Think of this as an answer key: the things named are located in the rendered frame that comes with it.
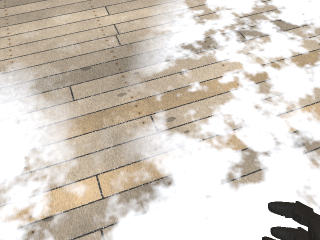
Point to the right robot hand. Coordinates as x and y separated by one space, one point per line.
300 213

